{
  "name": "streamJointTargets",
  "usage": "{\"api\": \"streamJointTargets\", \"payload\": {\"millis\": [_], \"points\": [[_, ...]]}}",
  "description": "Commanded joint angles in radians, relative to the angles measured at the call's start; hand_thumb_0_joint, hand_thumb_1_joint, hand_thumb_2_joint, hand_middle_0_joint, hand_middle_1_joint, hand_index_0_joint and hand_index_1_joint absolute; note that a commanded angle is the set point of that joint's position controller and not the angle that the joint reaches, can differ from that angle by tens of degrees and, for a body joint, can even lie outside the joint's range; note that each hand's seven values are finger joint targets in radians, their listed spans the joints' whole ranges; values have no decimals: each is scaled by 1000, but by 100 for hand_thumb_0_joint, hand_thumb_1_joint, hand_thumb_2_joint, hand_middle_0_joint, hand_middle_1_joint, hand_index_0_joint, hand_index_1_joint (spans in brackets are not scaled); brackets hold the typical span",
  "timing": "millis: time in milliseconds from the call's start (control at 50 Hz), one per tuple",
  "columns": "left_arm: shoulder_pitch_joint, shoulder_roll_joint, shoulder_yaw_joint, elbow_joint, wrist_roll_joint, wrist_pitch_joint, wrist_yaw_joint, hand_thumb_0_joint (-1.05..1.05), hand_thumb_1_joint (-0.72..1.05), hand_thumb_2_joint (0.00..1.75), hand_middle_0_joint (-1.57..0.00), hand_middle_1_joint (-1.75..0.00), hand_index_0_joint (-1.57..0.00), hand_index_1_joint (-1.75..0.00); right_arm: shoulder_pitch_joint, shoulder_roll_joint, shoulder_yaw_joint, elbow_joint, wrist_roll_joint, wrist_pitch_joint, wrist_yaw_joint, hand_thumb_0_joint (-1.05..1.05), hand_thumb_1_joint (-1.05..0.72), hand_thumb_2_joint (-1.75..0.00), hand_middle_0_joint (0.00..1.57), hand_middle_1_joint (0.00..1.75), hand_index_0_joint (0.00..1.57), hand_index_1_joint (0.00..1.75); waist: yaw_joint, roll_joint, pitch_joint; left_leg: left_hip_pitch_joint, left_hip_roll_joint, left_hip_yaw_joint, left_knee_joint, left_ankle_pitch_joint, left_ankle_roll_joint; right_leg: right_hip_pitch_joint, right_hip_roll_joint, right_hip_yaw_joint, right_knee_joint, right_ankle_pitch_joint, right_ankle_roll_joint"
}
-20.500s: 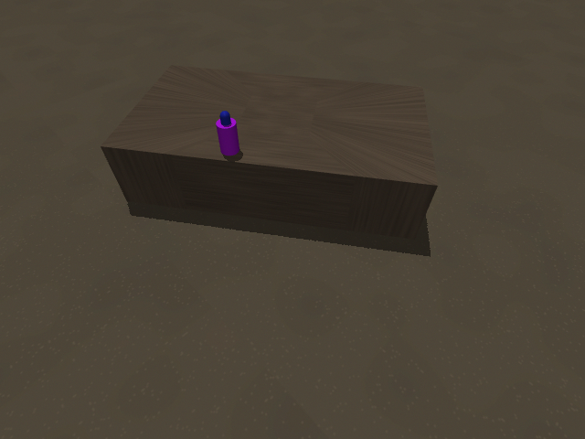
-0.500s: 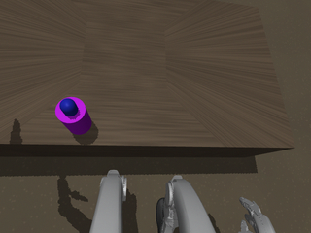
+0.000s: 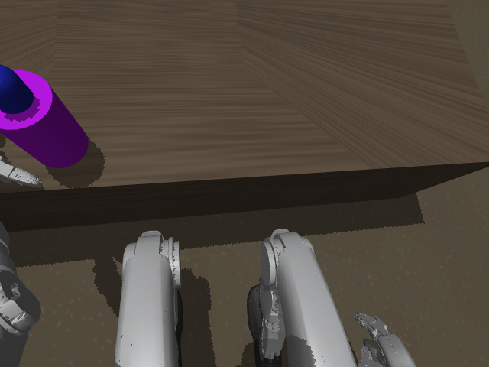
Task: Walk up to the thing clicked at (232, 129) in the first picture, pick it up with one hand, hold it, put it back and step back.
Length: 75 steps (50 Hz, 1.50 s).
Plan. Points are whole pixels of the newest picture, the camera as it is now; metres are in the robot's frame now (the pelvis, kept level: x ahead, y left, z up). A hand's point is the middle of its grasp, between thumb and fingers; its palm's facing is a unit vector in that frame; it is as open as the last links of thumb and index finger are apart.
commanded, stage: close in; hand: left
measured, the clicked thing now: (32, 116) +0.45 +0.29 +0.01
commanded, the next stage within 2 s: rest palm in 0.38 s
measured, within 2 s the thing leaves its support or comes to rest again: leaves its support in 2.00 s
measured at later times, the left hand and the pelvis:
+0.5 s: hand (25, 115) +0.46 +0.30 +0.01, palm faces +0.34 -0.94 +0.02, open 17.7 cm; pelvis +0.00 +0.00 +0.01, yaw +0 degrees
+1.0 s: hand (35, 123) +0.45 +0.29 -0.01, palm faces +0.31 -0.95 -0.01, open 16.1 cm; pelvis +0.00 +0.00 +0.00, yaw +0 degrees
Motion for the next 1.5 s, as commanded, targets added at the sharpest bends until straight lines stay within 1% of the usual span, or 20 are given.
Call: {"api": "streamJointTargets", "payload": {"millis": [0,80,120,220,280,360,460,500,540,660,700,720,780,820,860,1100,1200,1340,1420,1480], "points": [[-338,356,15,-340,2,-64,96,0,-61,0,-5,-9,-7,-7,137,-222,-102,-58,10,0,-2,0,-92,-90,20,30,20,30,72,292,-753,569,-6,28,-275,63,-6,285,5,20,-251,101,-39],[-313,256,-37,-378,5,-27,156,0,-61,0,-4,-8,-7,-6,142,-218,-122,-52,30,31,-4,0,-92,-90,20,30,20,30,43,267,-729,551,-8,16,-280,57,-1,274,4,9,-254,118,-38],[-283,240,-37,-379,-2,-10,172,0,-61,0,-4,-7,-7,-5,144,-210,-123,-48,38,43,-6,0,-92,-90,20,30,20,30,33,218,-707,503,-10,22,-258,80,7,300,5,16,-269,137,-32],[-212,158,-67,-367,-8,20,211,0,-61,0,-4,-6,-7,-3,126,-197,-130,-60,53,68,0,0,-92,-90,20,30,20,30,41,146,-614,438,-5,18,-266,76,15,309,9,17,-286,131,-32],[-212,120,-89,-373,-10,20,231,0,-61,0,-3,-6,-7,-3,114,-187,-134,-68,59,71,5,0,-92,-90,20,30,20,30,26,108,-563,387,-2,22,-268,35,20,313,9,35,-316,89,-26],[-252,95,-124,-424,6,-3,248,0,-61,0,-4,-6,-7,-2,122,-192,-146,-58,57,74,9,0,-91,-89,20,30,20,30,22,183,-605,491,3,8,-291,41,10,275,10,20,-296,108,-36],[-202,79,-130,-446,18,-24,279,0,-61,0,-4,-5,-7,-2,103,-183,-143,-64,52,84,14,0,-92,-90,20,30,20,30,55,200,-640,540,0,11,-302,118,9,300,13,16,-292,164,-41],[-191,14,-167,-428,18,-23,281,0,-61,1,-6,-4,-7,-2,113,-185,-149,-61,51,87,19,0,-90,-90,20,30,20,30,32,208,-632,546,0,7,-304,133,7,295,14,12,-287,181,-43],[-182,0,-176,-417,18,-27,288,0,-61,1,-6,-4,-7,-2,110,-182,-152,-56,51,86,20,0,-91,-90,20,30,20,30,25,161,-623,527,0,13,-284,144,14,305,16,16,-304,193,-36],[-170,25,-159,-438,24,-58,303,0,-54,4,-13,-10,-15,-8,93,-189,-151,-55,48,94,30,0,-91,-90,20,30,20,30,45,204,-643,566,2,2,-284,180,8,277,14,7,-258,211,-45],[-182,-2,-182,-415,26,-65,301,0,-54,7,-18,-14,-19,-12,99,-184,-151,-52,45,96,31,0,-91,-90,20,30,20,30,26,173,-614,522,1,9,-276,151,12,284,16,9,-269,197,-39],[-188,35,-159,-418,29,-71,300,0,-54,8,-20,-16,-21,-15,103,-184,-150,-47,43,96,30,0,-91,-90,20,30,20,30,28,164,-621,501,0,15,-261,157,16,306,16,14,-274,206,-35],[-184,39,-159,-400,27,-70,292,0,-53,11,-26,-21,-28,-20,95,-191,-148,-60,44,101,33,0,-92,-90,20,30,20,30,35,177,-636,517,1,10,-274,133,12,290,15,8,-260,180,-40],[-207,33,-172,-381,24,-64,282,0,-48,14,-28,-24,-30,-22,98,-192,-148,-60,45,105,31,0,-92,-90,20,30,20,30,17,165,-644,503,0,17,-251,146,17,306,16,13,-265,198,-35],[-194,56,-152,-382,18,-63,278,0,-48,17,-33,-28,-35,-26,90,-189,-142,-62,47,104,30,0,-92,-90,20,30,20,30,35,153,-628,482,0,21,-252,125,17,301,15,16,-263,175,-35],[-240,14,-207,-388,28,-48,280,0,-21,38,-60,-52,-62,-50,91,-184,-142,-65,53,111,25,0,-90,-89,20,30,20,30,14,159,-573,454,0,13,-271,33,14,258,12,10,-267,106,-39],[-248,1,-217,-380,27,-54,286,0,-8,49,-71,-64,-74,-61,101,-186,-138,-61,49,111,26,0,-90,-89,20,30,20,30,14,168,-601,480,-1,11,-256,76,13,254,11,7,-248,142,-41],[-284,-3,-241,-346,36,-52,299,0,8,60,-85,-76,-88,-73,93,-189,-136,-54,49,117,25,0,-89,-89,20,30,20,30,6,170,-549,455,-2,4,-267,4,11,214,7,2,-250,87,-41],[-325,19,-241,-329,33,-58,305,0,16,77,-97,-92,-100,-89,102,-187,-129,-48,44,117,24,0,-89,-89,20,30,20,30,-7,124,-571,402,-4,29,-222,41,19,275,8,27,-271,109,-29],[-335,15,-248,-293,41,-57,305,0,22,88,-106,-103,-108,-100,100,-193,-130,-52,43,120,26,0,-88,-89,20,30,20,30,-12,126,-536,403,-3,16,-239,-16,16,225,8,12,-264,56,-34]]}}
